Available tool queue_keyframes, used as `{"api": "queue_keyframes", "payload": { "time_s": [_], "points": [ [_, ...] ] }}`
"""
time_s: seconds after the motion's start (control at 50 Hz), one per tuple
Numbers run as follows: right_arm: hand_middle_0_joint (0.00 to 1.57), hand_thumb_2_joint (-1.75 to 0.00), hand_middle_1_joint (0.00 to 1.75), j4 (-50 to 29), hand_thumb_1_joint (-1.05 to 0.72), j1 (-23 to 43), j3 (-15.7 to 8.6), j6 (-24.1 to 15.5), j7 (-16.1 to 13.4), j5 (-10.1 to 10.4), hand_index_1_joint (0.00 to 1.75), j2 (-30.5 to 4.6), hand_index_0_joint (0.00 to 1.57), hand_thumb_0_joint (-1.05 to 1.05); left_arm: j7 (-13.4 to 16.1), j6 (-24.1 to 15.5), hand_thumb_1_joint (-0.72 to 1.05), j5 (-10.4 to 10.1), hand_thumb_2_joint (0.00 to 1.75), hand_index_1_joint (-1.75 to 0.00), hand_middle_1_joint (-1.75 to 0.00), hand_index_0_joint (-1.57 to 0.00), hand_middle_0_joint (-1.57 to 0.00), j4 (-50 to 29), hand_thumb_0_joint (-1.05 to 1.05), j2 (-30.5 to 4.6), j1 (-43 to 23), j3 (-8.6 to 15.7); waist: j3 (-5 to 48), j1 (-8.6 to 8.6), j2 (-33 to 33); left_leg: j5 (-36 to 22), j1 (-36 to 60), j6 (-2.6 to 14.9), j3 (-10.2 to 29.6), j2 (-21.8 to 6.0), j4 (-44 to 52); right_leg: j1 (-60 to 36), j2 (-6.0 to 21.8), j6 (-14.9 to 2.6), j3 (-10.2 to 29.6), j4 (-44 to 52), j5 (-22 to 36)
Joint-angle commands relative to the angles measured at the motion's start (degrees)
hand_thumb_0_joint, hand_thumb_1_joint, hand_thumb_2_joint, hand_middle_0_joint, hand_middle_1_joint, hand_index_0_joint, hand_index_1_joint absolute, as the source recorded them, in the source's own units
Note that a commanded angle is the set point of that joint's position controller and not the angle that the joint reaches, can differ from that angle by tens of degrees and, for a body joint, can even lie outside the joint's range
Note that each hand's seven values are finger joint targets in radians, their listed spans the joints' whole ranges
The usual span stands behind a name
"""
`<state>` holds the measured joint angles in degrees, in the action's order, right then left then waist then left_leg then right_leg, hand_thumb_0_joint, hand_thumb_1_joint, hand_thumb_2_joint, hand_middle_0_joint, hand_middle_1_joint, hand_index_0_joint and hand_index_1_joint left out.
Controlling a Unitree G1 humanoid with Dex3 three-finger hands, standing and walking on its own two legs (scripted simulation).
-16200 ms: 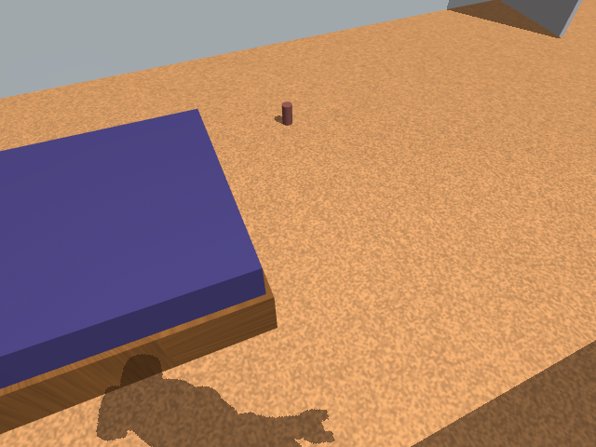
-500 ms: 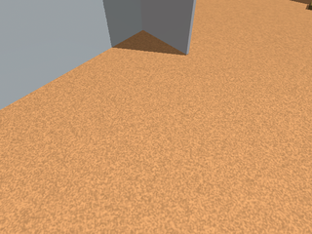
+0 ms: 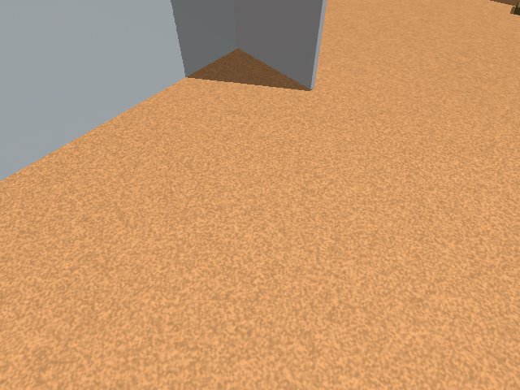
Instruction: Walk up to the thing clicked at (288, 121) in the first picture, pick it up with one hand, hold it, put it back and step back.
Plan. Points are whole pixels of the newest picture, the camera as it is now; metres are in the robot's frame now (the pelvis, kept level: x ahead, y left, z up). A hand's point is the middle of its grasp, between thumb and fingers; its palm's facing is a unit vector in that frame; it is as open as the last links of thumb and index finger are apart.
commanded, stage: stand
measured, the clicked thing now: out of the picture +0.10 +1.01 -0.72
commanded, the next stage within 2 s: walk up in 0.68 s
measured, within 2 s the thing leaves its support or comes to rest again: neither
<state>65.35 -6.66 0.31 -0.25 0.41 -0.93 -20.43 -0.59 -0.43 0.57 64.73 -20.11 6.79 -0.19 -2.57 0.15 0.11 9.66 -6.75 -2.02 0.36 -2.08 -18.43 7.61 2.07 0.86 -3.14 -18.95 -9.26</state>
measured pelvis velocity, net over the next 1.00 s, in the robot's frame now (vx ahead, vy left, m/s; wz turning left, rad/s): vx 0.08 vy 0.03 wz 0.02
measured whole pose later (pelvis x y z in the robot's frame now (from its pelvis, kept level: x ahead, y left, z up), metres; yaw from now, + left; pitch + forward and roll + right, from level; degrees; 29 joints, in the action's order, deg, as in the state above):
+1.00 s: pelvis +0.08 +0.03 -0.02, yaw +1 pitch -1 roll +0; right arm 58.4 -11.3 -5.8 -3.9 3.8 -2.6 -24.4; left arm -3.9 -0.4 2.4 58.8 -25.8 16.2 5.2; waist -2.1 2.9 -1.8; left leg 15.1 -14.9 0.1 -3.3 -1.7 -32.7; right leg 8.5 4.5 -1.5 -1.9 -35.5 -26.1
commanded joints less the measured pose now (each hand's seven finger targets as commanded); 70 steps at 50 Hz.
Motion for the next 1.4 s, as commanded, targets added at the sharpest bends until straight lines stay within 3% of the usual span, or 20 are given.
{"api": "queue_keyframes", "payload": {
  "time_s": [0.0,0.64,0.66,0.68,0.72,0.76,0.8,0.82,0.9,0.94,0.96,0.98,1.0,1.06,1.12,1.26,1.3,1.34,1.36,1.38],
  "points": [
    [0.2,-0.9,0.3,-3.2,-0.9,2.4,-2.3,-1.2,-0.6,0.3,0.3,-12.1,0.2,0.0,0.8,-1.2,0.9,0.1,0.9,-0.3,-0.3,-0.2,-0.2,-3.0,0.0,-12.5,-2.4,2.5,3.5,0.02,0.4,-3.7,-1.1,2.28,4.1,-5.5,3.4,-1.7,6.3,-1.54,5.7,3.6,3.1],
    [0.2,-0.9,0.3,-3.9,-0.9,2.4,-2.1,-1.3,-0.8,0.3,0.3,-11.6,0.2,0.0,0.9,-1.2,0.9,0.0,0.9,-0.3,-0.3,-0.2,-0.2,-3.2,0.0,-12.4,-2.5,2.5,4.0,-0.13,0.1,-7.9,0.1,2.29,3.8,-5.9,3.2,-3.0,6.4,-1.39,5.0,2.8,7.1],
    [0.2,-0.9,0.3,-6.8,-0.9,-1.0,-6.2,-2.3,0.8,-0.5,0.3,-17.4,0.2,0.0,-0.9,-2.1,0.9,1.3,0.9,-0.3,-0.3,-0.2,-0.2,-6.2,0.0,-18.2,1.0,6.7,11.1,0.31,-0.9,23.5,1.2,6.81,4.2,-3.9,-1.6,-3.9,3.4,-3.75,4.0,-2.2,-23.4],
    [0.2,-0.9,0.3,-6.7,-0.9,-0.5,-6.8,-2.4,1.4,-1.0,0.3,-18.2,0.2,0.0,-1.5,-2.2,0.9,1.8,0.9,-0.3,-0.3,-0.2,-0.2,-6.1,0.0,-17.9,0.5,6.9,6.4,0.74,1.1,32.2,-5.0,7.87,6.2,-4.8,-2.2,0.3,4.5,-4.71,5.8,-4.3,-31.0],
    [0.2,-0.9,0.3,-9.0,-0.9,2.6,-6.7,-2.4,2.0,-1.2,0.3,-16.9,0.2,0.0,-2.4,-2.2,0.9,1.9,0.9,-0.3,-0.3,-0.2,-0.2,-7.6,0.0,-17.0,0.2,7.4,-1.1,1.78,1.4,32.4,-12.4,7.78,6.7,-4.8,-3.1,6.0,6.1,-5.78,8.8,-3.9,-33.5],
    [0.2,-0.9,0.3,-10.9,-0.9,5.4,-6.8,-3.1,2.2,-1.2,0.3,-14.5,0.2,0.0,-2.5,-2.8,0.9,1.8,0.9,-0.3,-0.3,-0.2,-0.2,-7.4,0.0,-16.6,3.7,7.7,-3.6,4.03,-1.3,19.7,-18.6,6.49,4.7,-3.7,-8.8,1.0,9.3,-7.89,13.3,-1.0,-26.4],
    [0.2,-0.9,0.3,-12.7,-0.9,8.1,-6.6,-3.5,2.4,-1.2,0.3,-12.4,0.2,0.0,-2.1,-3.4,0.9,2.1,0.9,-0.3,-0.3,-0.2,-0.2,-6.3,0.0,-20.9,10.6,9.2,-2.3,7.67,-10.1,16.3,-33.0,3.58,-3.7,0.1,-21.6,-16.4,17.9,-13.47,24.2,9.5,-24.4],
    [0.2,-0.9,0.3,-13.4,-0.9,9.0,-6.6,-3.5,2.4,-1.3,0.3,-12.5,0.2,0.0,-2.0,-3.6,0.9,2.2,0.9,-0.3,-0.3,-0.2,-0.2,-7.1,0.0,-22.3,10.9,9.7,-2.8,8.02,-9.9,20.2,-35.4,3.61,-0.7,-2.0,-24.4,-16.5,21.6,-15.64,27.7,12.0,-24.5],
    [0.2,-0.9,0.3,-11.4,-0.9,-0.9,-8.2,-4.5,3.5,-0.8,0.3,-14.4,0.2,0.0,-2.7,-2.8,0.9,2.3,0.9,-0.3,-0.3,-0.2,-0.2,-12.9,0.0,-20.6,-1.3,8.6,-3.5,-0.09,-10.1,16.8,-12.2,4.34,1.7,-4.1,-12.5,4.3,15.0,-11.98,15.1,5.8,-25.3],
    [0.2,-0.9,0.3,-5.7,-0.9,-18.3,-10.6,-4.9,2.4,-1.2,0.3,-17.5,0.2,0.0,-3.0,-2.1,0.9,1.3,0.9,-0.3,-0.3,-0.2,-0.2,-15.4,0.0,-15.1,-7.4,6.9,2.6,-9.96,4.7,9.1,16.3,3.66,1.2,-1.9,-1.3,22.9,3.1,-5.53,-0.9,-16.3,-23.4],
    [0.2,-0.9,0.3,-4.5,-0.9,-25.2,-12.5,-4.8,1.6,-2.3,0.3,-23.4,0.2,0.0,-3.0,-2.3,0.9,1.1,0.9,-0.3,-0.3,-0.2,-0.2,-16.6,0.0,-10.5,-6.9,5.6,4.0,-13.19,20.6,23.2,25.9,6.17,23.9,-13.7,7.0,38.8,-6.1,-3.05,-2.4,-37.5,-27.0],
    [0.2,-0.9,0.3,-8.1,-0.9,-19.1,-12.3,-4.9,1.3,-1.8,0.3,-25.0,0.2,0.0,-2.4,-2.1,0.9,1.1,0.9,-0.3,-0.3,-0.2,-0.2,-16.0,0.0,-13.1,-4.8,6.0,3.2,-10.13,12.0,32.5,20.4,10.28,37.2,-20.8,11.6,39.4,-5.9,-3.38,7.2,-42.5,-24.5],
    [0.2,-0.9,0.3,-10.4,-0.9,-14.1,-11.6,-4.9,1.3,-0.8,0.3,-23.6,0.2,0.0,-2.3,-2.3,0.9,1.2,0.9,-0.3,-0.3,-0.2,-0.2,-15.6,0.0,-16.5,-2.7,6.3,1.2,-7.13,6.8,32.5,16.1,13.89,34.4,-22.3,10.4,37.6,-0.7,-3.84,11.0,-42.2,-20.4],
    [0.2,-0.9,0.3,-13.3,-0.9,-6.8,-8.7,-5.6,1.0,-0.3,0.3,-16.5,0.2,0.0,-2.7,-3.0,0.9,-0.1,0.9,-0.3,-0.3,-0.2,-0.2,-11.6,0.0,-15.9,3.9,6.0,-1.0,-1.1,5.2,4.9,14.3,10.91,14.0,-14.3,5.7,33.2,1.8,-2.82,10.4,-38.8,-10.7],
    [0.2,-0.9,0.3,-13.8,-0.9,-9.5,-8.4,-5.9,1.0,0.3,0.3,-16.5,0.2,0.0,-3.5,-2.7,0.9,-0.2,0.9,-0.3,-0.3,-0.2,-0.2,-12.5,0.0,-14.9,2.6,5.7,-3.3,-1.91,6.6,-11.2,11.1,11.53,6.3,-12.9,5.5,30.3,1.9,-0.98,8.2,-32.7,-6.4],
    [0.2,-0.9,0.3,-16.7,-0.9,-9.2,-8.5,-5.3,1.2,0.3,0.3,-18.1,0.2,0.0,-4.9,-2.6,0.9,0.4,0.9,-0.3,-0.3,-0.2,-0.2,-16.4,0.0,-13.3,-3.6,5.7,-4.0,-2.05,8.0,-10.3,0.8,10.8,-1.4,-10.9,3.8,14.3,1.8,-3.01,-0.5,-15.5,5.1],
    [0.2,-0.9,0.3,-17.8,-0.9,-8.1,-8.7,-5.3,0.7,0.4,0.3,-18.5,0.2,0.0,-4.5,-2.4,0.9,0.2,0.9,-0.3,-0.3,-0.2,-0.2,-15.5,0.0,-13.9,0.7,6.6,-1.5,1.07,6.3,-16.1,-3.0,10.22,-0.5,-11.6,-2.0,5.2,0.6,-3.98,-1.0,-17.6,4.8],
    [0.2,-0.9,0.3,-18.2,-0.9,-9.9,-7.8,-5.0,0.6,0.4,0.3,-16.8,0.2,0.0,-3.7,-2.5,0.9,0.2,0.9,-0.3,-0.3,-0.2,-0.2,-12.8,0.0,-16.5,12.0,8.5,7.1,6.9,-1.6,-22.7,-6.2,7.95,-4.7,-7.0,-22.6,-11.4,-2.0,-5.85,-2.3,-15.6,1.3],
    [0.2,-0.9,0.3,-18.0,-0.9,-13.7,-6.9,-4.8,0.7,0.6,0.3,-14.2,0.2,0.0,-3.0,-2.7,0.9,0.5,0.9,-0.3,-0.3,-0.2,-0.2,-11.6,0.0,-19.6,19.4,10.0,11.0,9.76,-10.4,-12.6,-13.1,6.46,-6.4,-1.8,-38.6,-19.4,2.0,-6.82,6.1,-10.9,-10.7],
    [0.2,-0.9,0.3,-19.4,-0.9,-16.8,-5.7,-4.7,0.8,1.0,0.3,-10.8,0.2,0.0,-2.3,-3.1,0.9,0.7,0.9,-0.3,-0.3,-0.2,-0.2,-12.8,0.0,-24.1,21.5,10.9,12.5,8.49,-20.1,17.9,-24.2,4.66,-4.9,5.6,-51.8,-24.5,17.8,-12.31,32.5,-2.3,-18.5]
  ]
}}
